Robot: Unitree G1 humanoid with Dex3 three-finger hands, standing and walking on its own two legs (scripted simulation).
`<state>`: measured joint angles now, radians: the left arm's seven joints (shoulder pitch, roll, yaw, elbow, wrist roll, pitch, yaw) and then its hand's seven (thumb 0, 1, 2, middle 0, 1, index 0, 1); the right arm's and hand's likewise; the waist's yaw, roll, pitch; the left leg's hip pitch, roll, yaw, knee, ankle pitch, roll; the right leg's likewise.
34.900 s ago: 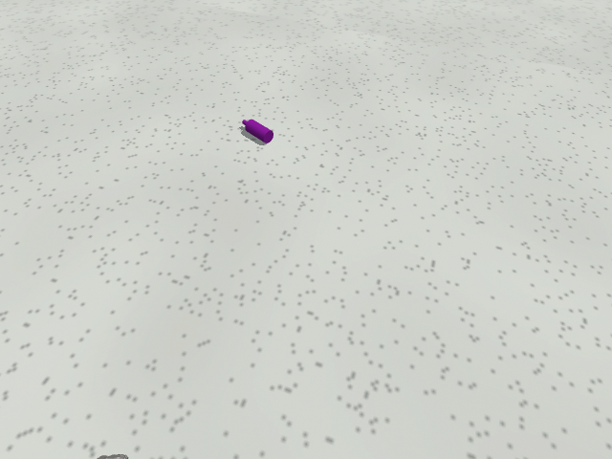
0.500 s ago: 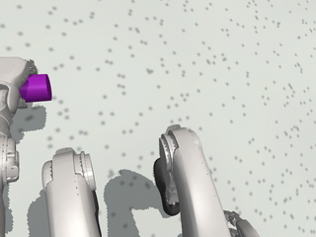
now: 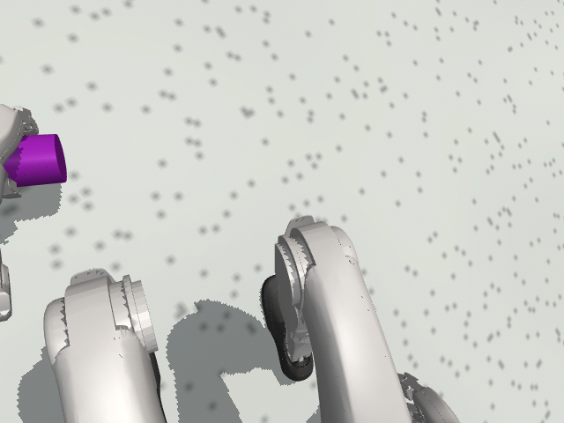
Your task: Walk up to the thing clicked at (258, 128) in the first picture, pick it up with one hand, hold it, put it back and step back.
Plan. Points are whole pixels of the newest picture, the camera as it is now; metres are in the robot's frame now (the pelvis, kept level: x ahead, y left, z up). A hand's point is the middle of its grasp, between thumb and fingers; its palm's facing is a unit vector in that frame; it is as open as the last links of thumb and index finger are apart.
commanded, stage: rest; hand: left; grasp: from above
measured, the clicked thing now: out of the picture +0.48 +0.30 -0.24
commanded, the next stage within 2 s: open in 0.84 s
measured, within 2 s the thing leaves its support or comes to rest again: rests again in 1.40 s
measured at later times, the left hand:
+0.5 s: hand (11, 164) +0.48 +0.27 -0.25, palm faces -0.48 -0.07 -0.87, open 9.7 cm
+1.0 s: hand (8, 163) +0.48 +0.27 -0.25, palm faces -0.48 -0.09 -0.87, open 9.6 cm
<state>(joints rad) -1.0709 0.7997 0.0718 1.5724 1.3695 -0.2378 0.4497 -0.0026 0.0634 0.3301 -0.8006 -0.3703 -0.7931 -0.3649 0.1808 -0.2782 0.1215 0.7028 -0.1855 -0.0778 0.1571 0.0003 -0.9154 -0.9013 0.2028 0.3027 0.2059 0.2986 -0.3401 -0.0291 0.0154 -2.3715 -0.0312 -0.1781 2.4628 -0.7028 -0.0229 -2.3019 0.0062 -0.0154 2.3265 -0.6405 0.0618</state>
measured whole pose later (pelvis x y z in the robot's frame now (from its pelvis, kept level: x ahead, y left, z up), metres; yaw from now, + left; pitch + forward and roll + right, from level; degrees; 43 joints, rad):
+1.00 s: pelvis +0.00 +0.01 -0.01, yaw -4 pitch +31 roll -14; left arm -1.12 0.95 0.11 1.73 1.38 -0.24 0.55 0.00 0.12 0.21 -0.85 -0.24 -0.85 -0.23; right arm 0.13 -0.32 0.22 0.67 -0.25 -0.16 0.23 0.00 -0.91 -0.90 0.20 0.30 0.21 0.30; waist -0.40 -0.08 0.11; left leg -2.37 -0.02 -0.24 2.55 -0.74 -0.01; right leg -2.28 0.03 -0.07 2.35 -0.64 0.07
